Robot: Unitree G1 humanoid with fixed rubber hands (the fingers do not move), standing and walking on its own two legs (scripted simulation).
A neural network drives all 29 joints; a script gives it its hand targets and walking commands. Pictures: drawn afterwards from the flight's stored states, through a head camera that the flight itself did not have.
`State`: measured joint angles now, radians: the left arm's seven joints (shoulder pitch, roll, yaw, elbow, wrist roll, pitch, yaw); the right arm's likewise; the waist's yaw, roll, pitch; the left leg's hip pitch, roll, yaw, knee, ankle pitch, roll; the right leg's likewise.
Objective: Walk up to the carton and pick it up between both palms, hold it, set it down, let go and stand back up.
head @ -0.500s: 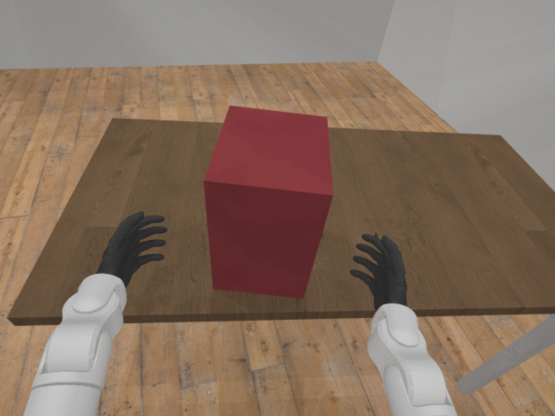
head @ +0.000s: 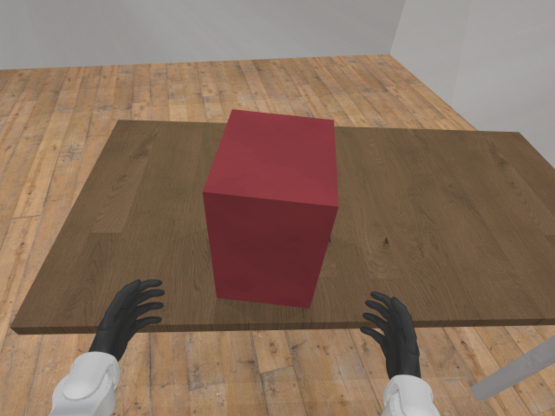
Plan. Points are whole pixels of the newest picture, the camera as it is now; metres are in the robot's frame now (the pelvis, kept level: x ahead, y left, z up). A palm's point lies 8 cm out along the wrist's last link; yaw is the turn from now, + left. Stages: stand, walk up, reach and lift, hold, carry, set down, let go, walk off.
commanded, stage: set down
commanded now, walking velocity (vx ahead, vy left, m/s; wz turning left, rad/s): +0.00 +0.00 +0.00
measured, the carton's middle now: (272, 213) +0.44 +0.03 +0.05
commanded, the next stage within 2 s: let go in 0.92 s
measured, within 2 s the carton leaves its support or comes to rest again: neither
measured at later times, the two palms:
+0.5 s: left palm (114, 384) +0.18 +0.23 -0.03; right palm (414, 391) +0.20 -0.18 -0.02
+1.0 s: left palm (118, 408) +0.16 +0.23 -0.07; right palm out of the picture +0.17 -0.22 -0.06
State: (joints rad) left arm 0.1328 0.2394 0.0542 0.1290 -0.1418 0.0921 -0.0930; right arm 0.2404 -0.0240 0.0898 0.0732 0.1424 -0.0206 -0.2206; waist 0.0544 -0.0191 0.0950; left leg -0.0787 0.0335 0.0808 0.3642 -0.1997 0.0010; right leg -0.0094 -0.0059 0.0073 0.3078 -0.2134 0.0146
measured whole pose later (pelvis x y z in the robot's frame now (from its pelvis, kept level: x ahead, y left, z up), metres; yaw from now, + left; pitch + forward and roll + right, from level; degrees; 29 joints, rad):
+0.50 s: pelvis +0.01 -0.01 +0.00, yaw +0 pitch -6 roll +0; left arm 0.22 0.24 0.02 0.28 -0.08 0.06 -0.07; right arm 0.27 -0.10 0.06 0.30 0.08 -0.10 -0.12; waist 0.05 -0.01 0.09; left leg -0.04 0.03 0.07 0.33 -0.19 -0.01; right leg 0.02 -0.01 0.00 0.30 -0.22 0.01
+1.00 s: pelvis +0.01 -0.01 +0.00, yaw -1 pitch -4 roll +0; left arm 0.25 0.24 0.01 0.42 -0.02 0.06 -0.03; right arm 0.24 -0.15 0.01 0.55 0.02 -0.17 -0.03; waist 0.02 -0.02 0.08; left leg -0.08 0.03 0.08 0.35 -0.20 -0.01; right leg -0.03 0.00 0.02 0.33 -0.23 0.00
